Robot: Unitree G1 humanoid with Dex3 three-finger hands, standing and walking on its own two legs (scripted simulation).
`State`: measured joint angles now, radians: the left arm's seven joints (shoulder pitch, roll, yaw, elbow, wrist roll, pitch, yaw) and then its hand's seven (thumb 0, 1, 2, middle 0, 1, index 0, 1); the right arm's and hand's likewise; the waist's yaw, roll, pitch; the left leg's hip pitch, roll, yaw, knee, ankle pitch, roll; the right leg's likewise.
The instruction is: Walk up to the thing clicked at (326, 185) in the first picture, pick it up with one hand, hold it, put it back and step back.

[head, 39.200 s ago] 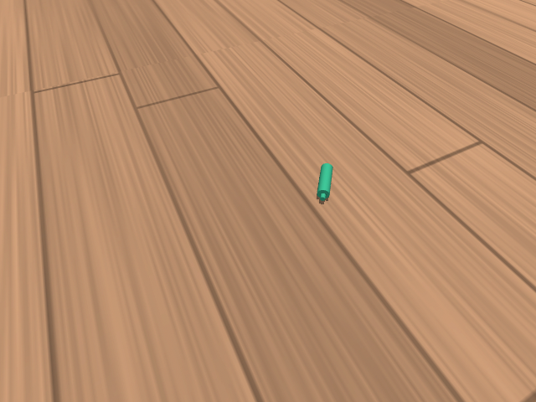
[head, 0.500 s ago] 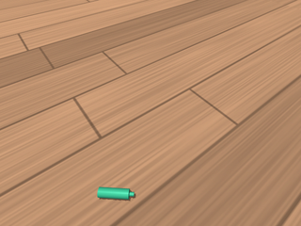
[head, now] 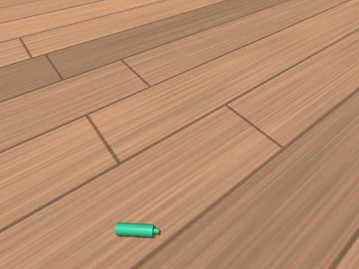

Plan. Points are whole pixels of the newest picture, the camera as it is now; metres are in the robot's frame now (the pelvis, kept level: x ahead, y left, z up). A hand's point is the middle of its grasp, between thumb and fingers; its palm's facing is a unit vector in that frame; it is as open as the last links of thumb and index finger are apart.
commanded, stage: stand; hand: left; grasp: from above
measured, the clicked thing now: (137, 229) +0.43 +0.24 -0.75
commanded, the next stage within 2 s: step back in 0.56 s
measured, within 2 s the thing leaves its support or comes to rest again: neither
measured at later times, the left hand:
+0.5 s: hand out of the picture +0.08 +0.25 -0.16, palm faces +0.01 -0.94 -0.34, open 7.4 cm
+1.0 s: hand out of the picture +0.09 +0.30 -0.19, palm faces +0.00 -0.93 -0.37, open 7.4 cm
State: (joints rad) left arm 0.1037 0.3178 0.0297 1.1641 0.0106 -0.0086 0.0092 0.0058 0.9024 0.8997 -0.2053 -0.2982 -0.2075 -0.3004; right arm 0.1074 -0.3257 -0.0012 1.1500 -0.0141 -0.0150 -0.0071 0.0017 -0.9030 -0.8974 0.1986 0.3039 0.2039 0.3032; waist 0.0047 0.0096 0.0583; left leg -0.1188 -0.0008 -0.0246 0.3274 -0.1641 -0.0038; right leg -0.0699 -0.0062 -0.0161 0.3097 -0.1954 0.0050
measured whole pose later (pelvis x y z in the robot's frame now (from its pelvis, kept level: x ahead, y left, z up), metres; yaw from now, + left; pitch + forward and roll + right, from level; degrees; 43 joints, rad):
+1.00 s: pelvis -0.06 +0.03 -0.04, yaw +2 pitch -3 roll -1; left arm 0.02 0.41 0.07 0.91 0.00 0.07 0.02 0.01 0.90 0.90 -0.20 -0.30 -0.21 -0.30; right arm 0.13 -0.38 -0.06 0.93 -0.02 0.04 0.03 0.00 -0.90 -0.90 0.20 0.30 0.20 0.30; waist -0.04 -0.04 0.19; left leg -0.42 -0.05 -0.03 0.74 -0.27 0.05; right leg -0.43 0.08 0.14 1.02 -0.56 -0.04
